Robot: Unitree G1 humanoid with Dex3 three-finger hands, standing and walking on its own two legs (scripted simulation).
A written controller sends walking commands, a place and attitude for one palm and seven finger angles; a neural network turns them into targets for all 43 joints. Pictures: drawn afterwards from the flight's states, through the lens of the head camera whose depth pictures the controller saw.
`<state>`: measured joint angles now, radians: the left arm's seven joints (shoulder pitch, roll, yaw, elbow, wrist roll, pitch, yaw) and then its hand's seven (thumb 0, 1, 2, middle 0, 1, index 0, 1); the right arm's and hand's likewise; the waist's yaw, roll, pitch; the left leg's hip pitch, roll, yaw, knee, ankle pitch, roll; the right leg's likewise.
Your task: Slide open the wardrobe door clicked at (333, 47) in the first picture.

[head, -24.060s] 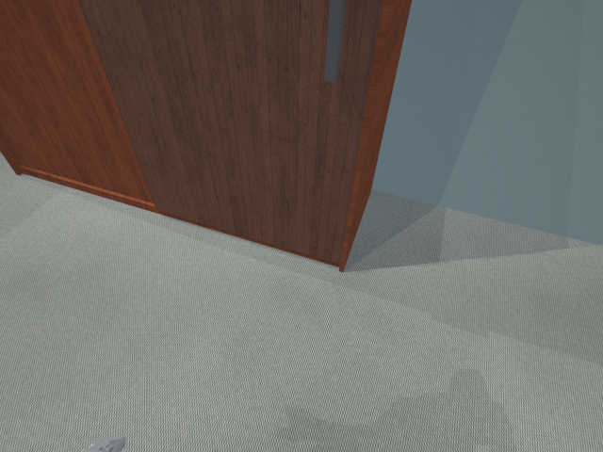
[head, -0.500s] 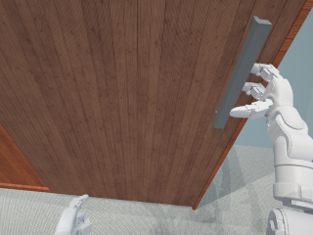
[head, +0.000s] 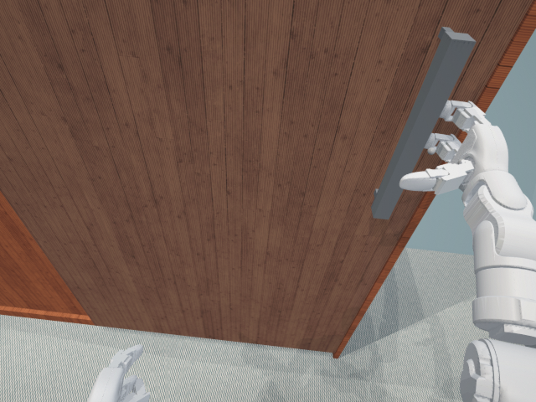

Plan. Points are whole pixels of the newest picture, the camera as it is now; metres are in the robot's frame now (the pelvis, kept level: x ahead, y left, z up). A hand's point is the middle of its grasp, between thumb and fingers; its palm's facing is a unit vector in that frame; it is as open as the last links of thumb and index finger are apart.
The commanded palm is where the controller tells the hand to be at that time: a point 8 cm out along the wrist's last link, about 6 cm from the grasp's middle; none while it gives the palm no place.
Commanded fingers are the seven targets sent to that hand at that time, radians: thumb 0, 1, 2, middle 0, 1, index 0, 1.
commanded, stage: feel for the door with the fingertips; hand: right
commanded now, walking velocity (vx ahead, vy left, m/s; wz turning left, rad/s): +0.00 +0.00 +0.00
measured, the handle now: (407, 136) +0.47 -0.17 +0.21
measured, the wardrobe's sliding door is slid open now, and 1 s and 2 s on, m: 0.00 0.00 0.00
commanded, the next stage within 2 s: slide the fingers in behind the handle in 0.10 s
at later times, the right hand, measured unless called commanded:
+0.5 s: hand (430, 149) +0.42 -0.18 +0.23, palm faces +0.06 +1.00 -0.02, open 13.9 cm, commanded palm +0.39 -0.23 +0.22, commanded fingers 0.00 0.50 -0.30 0.30 1.20 0.30 1.20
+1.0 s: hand (416, 148) +0.41 -0.16 +0.23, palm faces +0.05 +1.00 -0.01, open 14.0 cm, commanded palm +0.38 -0.20 +0.22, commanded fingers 0.00 0.50 -0.30 0.30 1.20 0.30 1.20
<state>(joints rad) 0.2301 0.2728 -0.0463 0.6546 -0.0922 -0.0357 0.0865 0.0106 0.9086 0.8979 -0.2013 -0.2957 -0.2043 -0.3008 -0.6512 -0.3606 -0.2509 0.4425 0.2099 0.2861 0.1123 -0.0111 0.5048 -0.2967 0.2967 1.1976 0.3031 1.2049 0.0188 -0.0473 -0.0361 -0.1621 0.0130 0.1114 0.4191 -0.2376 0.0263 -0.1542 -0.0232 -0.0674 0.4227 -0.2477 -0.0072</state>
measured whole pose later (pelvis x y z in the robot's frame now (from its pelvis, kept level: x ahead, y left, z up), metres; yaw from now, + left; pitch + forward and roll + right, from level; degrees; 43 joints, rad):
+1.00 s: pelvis +0.01 +0.00 +0.00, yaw +0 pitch -1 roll +0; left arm 0.20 0.25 -0.05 0.63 -0.08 -0.02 0.07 0.01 0.91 0.90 -0.20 -0.30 -0.20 -0.30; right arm -0.64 -0.29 -0.21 0.37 0.20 0.32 0.06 -0.01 0.50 -0.30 0.30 1.20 0.30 1.20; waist 0.01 -0.05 -0.04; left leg -0.16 0.01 0.10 0.42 -0.24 0.02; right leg -0.15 -0.02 -0.07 0.42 -0.26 -0.01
